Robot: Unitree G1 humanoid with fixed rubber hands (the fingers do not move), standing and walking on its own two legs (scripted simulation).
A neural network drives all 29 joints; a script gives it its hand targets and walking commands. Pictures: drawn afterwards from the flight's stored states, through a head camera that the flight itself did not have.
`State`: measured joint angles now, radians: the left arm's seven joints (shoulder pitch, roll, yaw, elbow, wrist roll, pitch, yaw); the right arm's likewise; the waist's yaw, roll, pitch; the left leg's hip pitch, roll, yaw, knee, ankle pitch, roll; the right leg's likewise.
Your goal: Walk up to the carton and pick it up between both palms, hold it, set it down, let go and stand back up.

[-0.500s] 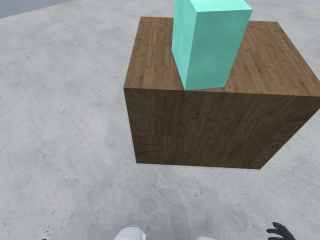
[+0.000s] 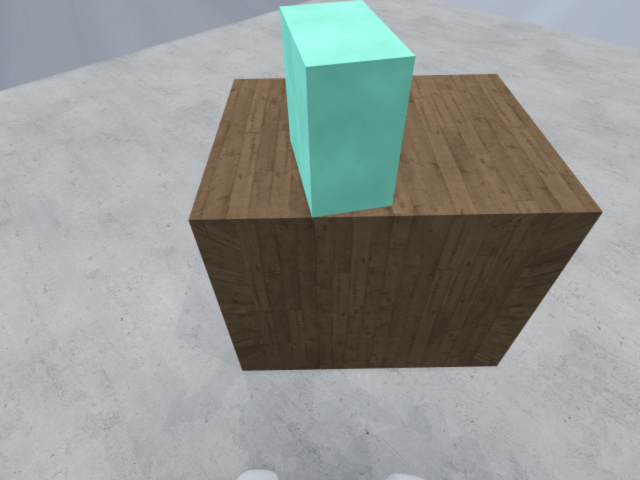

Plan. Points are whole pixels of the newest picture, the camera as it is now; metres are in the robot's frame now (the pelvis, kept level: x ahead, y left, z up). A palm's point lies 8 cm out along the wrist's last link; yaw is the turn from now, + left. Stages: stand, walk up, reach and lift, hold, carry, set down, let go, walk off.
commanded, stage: walk up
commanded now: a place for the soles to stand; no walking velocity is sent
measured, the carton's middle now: (337, 108) +0.76 -0.01 +0.09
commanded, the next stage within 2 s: none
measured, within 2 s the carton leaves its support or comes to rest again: neither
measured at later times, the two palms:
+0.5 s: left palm out of the picture +0.14 +0.34 -0.10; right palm (546, 374) +0.28 -0.31 -0.07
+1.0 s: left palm (164, 312) +0.40 +0.30 -0.10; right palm (540, 339) +0.37 -0.35 -0.13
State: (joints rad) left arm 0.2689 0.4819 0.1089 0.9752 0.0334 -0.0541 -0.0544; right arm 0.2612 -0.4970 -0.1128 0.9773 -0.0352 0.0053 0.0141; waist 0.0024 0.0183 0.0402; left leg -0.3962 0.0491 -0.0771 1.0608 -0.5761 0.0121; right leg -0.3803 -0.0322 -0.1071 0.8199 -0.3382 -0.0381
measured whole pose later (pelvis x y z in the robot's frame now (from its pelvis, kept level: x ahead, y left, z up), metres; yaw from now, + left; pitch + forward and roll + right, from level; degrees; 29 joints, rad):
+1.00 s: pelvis +0.29 -0.03 -0.02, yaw +1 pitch -3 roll +0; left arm 0.11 0.42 0.02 0.90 0.00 -0.04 0.01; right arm 0.19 -0.44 -0.05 0.92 0.00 0.00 -0.02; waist 0.00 0.04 0.15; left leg -0.39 0.05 0.03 0.98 -0.53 0.01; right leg -0.53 -0.08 -0.04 0.97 -0.37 0.00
